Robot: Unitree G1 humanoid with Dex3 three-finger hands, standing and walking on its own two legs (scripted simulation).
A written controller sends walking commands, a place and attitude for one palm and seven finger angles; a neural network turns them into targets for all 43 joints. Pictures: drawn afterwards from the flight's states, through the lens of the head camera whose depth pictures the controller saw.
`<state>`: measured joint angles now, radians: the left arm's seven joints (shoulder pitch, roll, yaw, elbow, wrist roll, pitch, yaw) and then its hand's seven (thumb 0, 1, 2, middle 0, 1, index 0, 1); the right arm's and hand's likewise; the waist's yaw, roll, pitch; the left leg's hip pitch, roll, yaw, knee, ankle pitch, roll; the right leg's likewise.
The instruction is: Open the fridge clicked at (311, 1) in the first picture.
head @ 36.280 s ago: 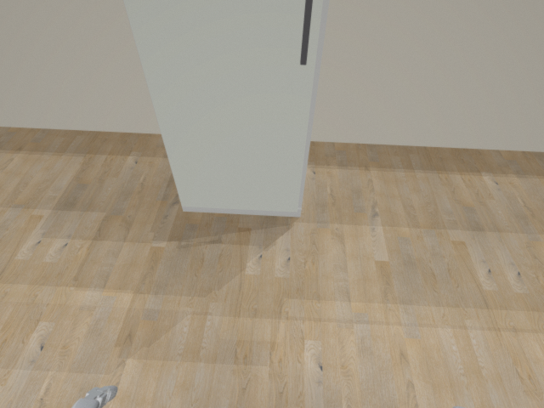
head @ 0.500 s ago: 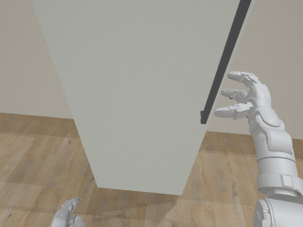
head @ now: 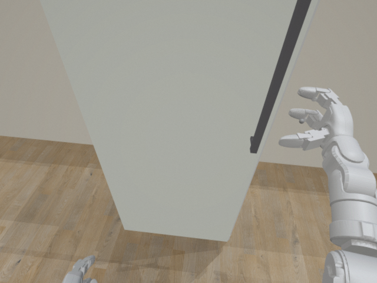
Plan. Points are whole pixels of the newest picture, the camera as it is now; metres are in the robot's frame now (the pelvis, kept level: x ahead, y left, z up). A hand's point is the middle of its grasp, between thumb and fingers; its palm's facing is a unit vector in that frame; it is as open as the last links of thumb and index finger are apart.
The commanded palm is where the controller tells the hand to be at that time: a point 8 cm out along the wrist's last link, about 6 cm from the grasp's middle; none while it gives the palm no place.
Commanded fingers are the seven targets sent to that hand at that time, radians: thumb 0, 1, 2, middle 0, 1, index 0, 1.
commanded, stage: move the hooked fingers beside the handle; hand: right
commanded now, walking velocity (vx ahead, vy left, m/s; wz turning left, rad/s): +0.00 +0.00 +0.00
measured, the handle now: (279, 65) +0.48 -0.14 +0.27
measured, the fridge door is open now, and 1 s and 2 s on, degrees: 0 0 0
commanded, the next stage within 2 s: none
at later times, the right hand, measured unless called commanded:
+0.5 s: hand (303, 120) +0.41 -0.20 +0.19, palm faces +0.10 +0.99 +0.01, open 14.0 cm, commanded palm +0.38 -0.25 +0.19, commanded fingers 0.00 0.50 -0.30 0.30 1.20 0.30 1.20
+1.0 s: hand (298, 118) +0.40 -0.19 +0.19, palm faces +0.08 +1.00 +0.01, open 14.0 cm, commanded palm +0.38 -0.24 +0.19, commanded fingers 0.00 0.50 -0.30 0.30 1.20 0.30 1.20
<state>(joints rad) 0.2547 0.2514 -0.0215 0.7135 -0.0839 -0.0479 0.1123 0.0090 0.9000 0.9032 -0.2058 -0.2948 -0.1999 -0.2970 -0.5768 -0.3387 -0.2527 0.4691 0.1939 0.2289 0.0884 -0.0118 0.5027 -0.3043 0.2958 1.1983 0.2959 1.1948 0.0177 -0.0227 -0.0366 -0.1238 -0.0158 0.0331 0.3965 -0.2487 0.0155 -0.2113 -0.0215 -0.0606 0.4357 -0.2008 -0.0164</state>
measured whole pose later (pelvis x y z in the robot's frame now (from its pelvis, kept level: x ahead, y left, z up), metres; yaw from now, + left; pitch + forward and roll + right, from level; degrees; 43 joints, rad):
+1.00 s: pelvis +0.00 +0.01 +0.00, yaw -1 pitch -1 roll +0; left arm 0.22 0.26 -0.03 0.70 -0.09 -0.05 0.11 0.01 0.90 0.90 -0.21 -0.29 -0.20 -0.30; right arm -0.59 -0.34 -0.25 0.46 0.21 0.25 0.11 -0.01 0.50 -0.30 0.30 1.20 0.30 1.19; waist 0.01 -0.03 -0.05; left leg -0.14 -0.02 0.04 0.42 -0.27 0.02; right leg -0.23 -0.02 -0.05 0.45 -0.21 -0.01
